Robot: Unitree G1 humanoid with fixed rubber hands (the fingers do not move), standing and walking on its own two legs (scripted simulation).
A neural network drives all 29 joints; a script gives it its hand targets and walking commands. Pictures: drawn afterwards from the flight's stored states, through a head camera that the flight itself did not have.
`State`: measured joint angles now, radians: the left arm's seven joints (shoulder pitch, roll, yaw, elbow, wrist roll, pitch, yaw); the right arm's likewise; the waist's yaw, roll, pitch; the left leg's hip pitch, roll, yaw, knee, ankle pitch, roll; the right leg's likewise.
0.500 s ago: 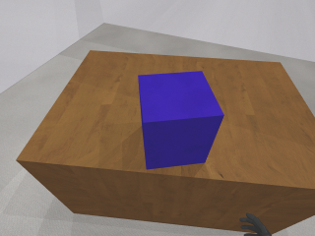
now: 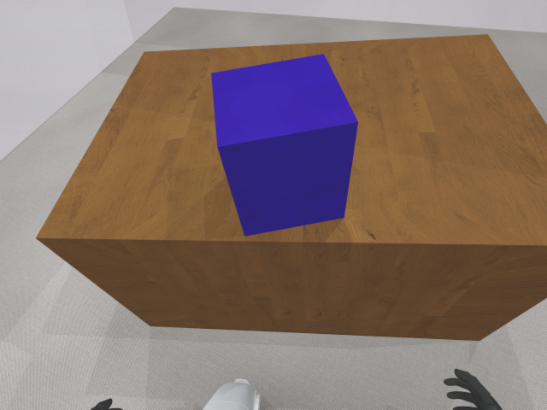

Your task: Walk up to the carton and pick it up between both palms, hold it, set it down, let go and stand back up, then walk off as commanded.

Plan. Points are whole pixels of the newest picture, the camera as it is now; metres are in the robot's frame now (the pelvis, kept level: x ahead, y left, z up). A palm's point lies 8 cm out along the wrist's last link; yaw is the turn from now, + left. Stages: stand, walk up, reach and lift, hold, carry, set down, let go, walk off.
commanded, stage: walk off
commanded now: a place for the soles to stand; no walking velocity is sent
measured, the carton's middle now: (282, 150) +0.56 +0.05 +0.02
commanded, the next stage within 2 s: none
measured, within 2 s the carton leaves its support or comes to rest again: neither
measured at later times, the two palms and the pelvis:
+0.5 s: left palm out of the picture -0.08 +0.34 -0.11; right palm out of the picture +0.00 -0.26 -0.12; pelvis -0.14 +0.03 -0.02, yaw +2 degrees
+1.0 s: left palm out of the picture -0.25 +0.32 -0.11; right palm out of the picture -0.16 -0.30 -0.12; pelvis -0.30 +0.00 -0.02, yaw -4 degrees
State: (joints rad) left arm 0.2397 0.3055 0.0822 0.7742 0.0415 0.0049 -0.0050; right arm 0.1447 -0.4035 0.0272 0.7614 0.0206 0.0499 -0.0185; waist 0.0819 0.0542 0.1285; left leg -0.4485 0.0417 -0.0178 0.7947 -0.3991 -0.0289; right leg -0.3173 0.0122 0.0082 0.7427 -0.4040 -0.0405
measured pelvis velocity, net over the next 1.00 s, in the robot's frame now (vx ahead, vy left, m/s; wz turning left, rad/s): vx -0.30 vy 0.00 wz -0.06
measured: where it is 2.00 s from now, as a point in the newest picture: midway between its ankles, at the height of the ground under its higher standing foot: outside the picture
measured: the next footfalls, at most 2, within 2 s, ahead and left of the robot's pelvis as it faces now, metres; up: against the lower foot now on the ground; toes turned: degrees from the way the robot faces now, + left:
left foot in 0.46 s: -0.09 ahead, +0.13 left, +0.00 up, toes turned -2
right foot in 0.94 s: -0.30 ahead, -0.09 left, +0.00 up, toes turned +2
